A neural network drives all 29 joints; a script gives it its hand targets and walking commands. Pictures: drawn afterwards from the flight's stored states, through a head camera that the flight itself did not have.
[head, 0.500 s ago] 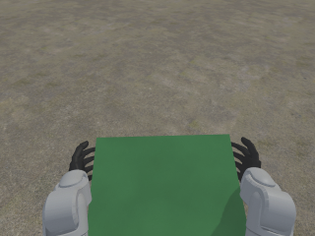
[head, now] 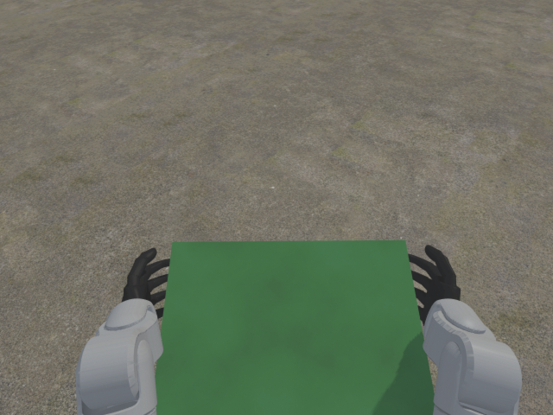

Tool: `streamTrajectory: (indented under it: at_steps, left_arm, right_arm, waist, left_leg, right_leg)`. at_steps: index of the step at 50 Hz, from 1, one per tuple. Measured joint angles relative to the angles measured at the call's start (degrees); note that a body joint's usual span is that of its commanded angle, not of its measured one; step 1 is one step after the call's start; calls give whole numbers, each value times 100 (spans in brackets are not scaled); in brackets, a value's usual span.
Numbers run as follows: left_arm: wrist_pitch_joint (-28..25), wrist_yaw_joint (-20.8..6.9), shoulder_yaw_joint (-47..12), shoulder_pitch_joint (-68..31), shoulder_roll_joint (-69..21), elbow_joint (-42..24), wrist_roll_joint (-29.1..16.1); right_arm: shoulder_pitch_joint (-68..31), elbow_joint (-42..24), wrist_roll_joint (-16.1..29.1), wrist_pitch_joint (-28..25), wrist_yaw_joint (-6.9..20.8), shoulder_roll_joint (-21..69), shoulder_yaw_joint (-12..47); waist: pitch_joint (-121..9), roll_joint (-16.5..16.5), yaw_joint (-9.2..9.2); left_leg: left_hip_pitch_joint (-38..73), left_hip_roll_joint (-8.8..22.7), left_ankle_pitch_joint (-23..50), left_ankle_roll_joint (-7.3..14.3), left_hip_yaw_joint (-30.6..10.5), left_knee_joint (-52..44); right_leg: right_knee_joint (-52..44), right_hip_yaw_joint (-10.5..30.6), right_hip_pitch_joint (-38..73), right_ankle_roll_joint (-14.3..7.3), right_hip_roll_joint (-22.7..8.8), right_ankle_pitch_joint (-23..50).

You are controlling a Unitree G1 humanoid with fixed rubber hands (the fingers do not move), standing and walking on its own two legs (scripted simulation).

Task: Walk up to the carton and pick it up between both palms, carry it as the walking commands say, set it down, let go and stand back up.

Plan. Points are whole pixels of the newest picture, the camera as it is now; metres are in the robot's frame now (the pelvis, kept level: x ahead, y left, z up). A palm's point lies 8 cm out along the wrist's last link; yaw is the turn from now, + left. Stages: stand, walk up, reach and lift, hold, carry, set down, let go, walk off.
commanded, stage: carry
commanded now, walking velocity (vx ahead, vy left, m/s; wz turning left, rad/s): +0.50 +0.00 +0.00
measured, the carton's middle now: (287, 334) +0.25 +0.00 -0.01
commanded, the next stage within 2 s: none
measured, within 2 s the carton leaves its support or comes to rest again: neither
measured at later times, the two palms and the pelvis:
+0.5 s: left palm (178, 136) +0.62 +0.21 +0.08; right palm (364, 131) +0.60 -0.16 +0.09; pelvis +0.37 +0.03 +0.00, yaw -3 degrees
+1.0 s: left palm (195, 62) +0.99 +0.23 +0.07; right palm (327, 54) +0.99 -0.13 +0.08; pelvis +0.75 +0.06 -0.02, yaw -1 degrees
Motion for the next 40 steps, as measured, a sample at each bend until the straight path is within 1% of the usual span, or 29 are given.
streamTrajectory:
  at_steps: [2,5,9,10,11,13,14,15,16,18,20,23,26,28,29,30,31,32,33,34,35,37,40]
  left_arm:
    - [-52,-1,0,0,-11,0,0]
    - [-122,-4,0,1,-14,-8,0]
    - [-98,-3,0,3,-15,-61,0]
    - [-87,-3,12,4,-14,-72,0]
    - [-80,-4,19,3,-14,-70,-1]
    - [-28,-2,26,1,-14,-69,-1]
    - [1,-1,27,0,-14,-71,-1]
    - [29,-1,28,0,-13,-74,-1]
    - [52,-1,28,-1,-12,-78,-1]
    - [41,-1,20,-1,-11,-80,-1]
    - [-4,-1,10,0,-10,-82,-1]
    - [-48,0,-9,1,-9,-91,-1]
    - [-58,1,-18,3,-9,-130,-1]
    - [-60,2,-19,4,-8,-148,-1]
    - [-60,2,-20,0,-8,-148,-1]
    - [-67,8,-25,8,-25,-146,-1]
    - [-66,19,-40,13,-27,-143,-1]
    - [-50,25,-44,12,-26,-142,-1]
    - [-34,28,-45,11,-26,-143,-1]
    - [-16,31,-45,10,-27,-143,-1]
    - [-4,32,-45,19,-27,-145,-1]
    - [-11,32,-44,34,-28,-147,-1]
    - [-75,32,-44,34,-27,-147,-1]
  right_arm:
    - [-26,-29,-5,-4,-12,0,0]
    - [-71,-61,-6,-5,-22,2,0]
    - [-81,-85,-5,9,-15,3,0]
    - [-95,-82,-5,21,-12,4,5]
    - [-100,-72,-5,28,-10,6,6]
    - [-51,-52,-5,27,-3,6,13]
    - [-19,-53,-5,27,2,7,17]
    - [13,-54,-3,28,10,9,18]
    - [41,-55,3,28,15,10,19]
    - [71,-56,5,-5,33,9,19]
    - [101,-57,5,-68,52,10,19]
    - [136,-60,5,-140,71,10,20]
    - [138,-96,6,-147,79,9,20]
    - [127,-107,9,-140,79,8,21]
    - [122,-117,9,-131,73,7,21]
    - [109,-119,8,-121,62,2,13]
    - [99,-117,8,-103,51,0,3]
    - [107,-117,9,-92,45,0,3]
    - [113,-119,9,-81,43,0,3]
    - [113,-121,9,-63,39,0,3]
    - [110,-124,9,-41,36,0,2]
    - [93,-129,9,-15,36,1,2]
    - [35,-133,0,-22,32,1,1]
  waist:
    - [-1,-45,-2]
    - [-2,-108,-4]
    - [-37,-182,-7]
    - [-49,-202,-6]
    - [-51,-223,-11]
    - [-39,-211,-23]
    - [-35,-207,-20]
    - [-35,-211,-15]
    - [-40,-217,-11]
    - [-36,-210,-8]
    - [-30,-195,-6]
    - [-35,-166,-4]
    - [-40,-140,-2]
    - [-49,-126,0]
    - [-55,-133,4]
    - [-40,-64,5]
    - [-6,71,13]
    - [24,112,19]
    - [64,85,19]
    - [116,51,15]
    - [153,33,10]
    - [167,26,20]
    - [164,-2,16]
  left_leg:
    - [-310,1,131,0,-3,-485]
    - [-595,1,503,0,-5,-1321]
    - [-570,-1,1075,0,17,-2423]
    - [-498,-4,1497,85,46,-2460]
    - [-472,3,1813,227,97,-2312]
    - [-379,33,1418,430,120,-2128]
    - [-273,51,1240,461,122,-2205]
    - [-139,65,1148,465,127,-2343]
    - [27,73,1129,432,131,-2529]
    - [389,75,1100,411,133,-2898]
    - [808,73,1033,408,135,-3253]
    - [1480,71,872,353,139,-3712]
    - [2090,69,534,243,142,-3893]
    - [2456,73,199,162,144,-3852]
    - [2569,73,-17,135,149,-3669]
    - [2549,145,-252,124,143,-3219]
    - [2328,278,-174,123,152,-2466]
    - [1950,271,-144,122,92,-1538]
    - [1525,171,-145,122,33,-639]
    - [1147,80,-151,122,19,40]
    - [825,26,-86,122,9,429]
    - [322,16,62,122,-4,460]
    - [-245,18,252,122,-9,-180]
  right_leg:
    - [-243,-2,368,49,-46,-118]
    - [-415,-5,890,182,-109,-417]
    - [-386,-1,1531,389,-139,-1004]
    - [-143,13,1560,415,-175,-1175]
    - [454,14,1380,421,-252,-1156]
    - [2086,235,607,407,-132,-1058]
    - [2720,280,189,394,-49,-1063]
    - [3097,289,-182,385,20,-1066]
    - [3207,297,-489,383,68,-1042]
    - [3197,302,-1033,379,87,-1008]
    - [2980,307,-1459,378,56,-806]
    - [2196,311,-1799,376,3,-202]
    - [1338,254,-1828,344,17,411]
    - [834,133,-1663,302,102,719]
    - [610,69,-1508,251,155,751]
    - [596,14,-1367,4,217,746]
    - [742,-49,-1288,-149,278,591]
    - [784,-66,-1192,-195,269,423]
    - [753,-59,-1066,-194,203,292]
    - [657,-61,-886,-164,127,203]
    - [502,-74,-672,-90,68,157]
    - [159,-89,-254,-4,11,88]
    - [-236,-93,338,83,-65,-81]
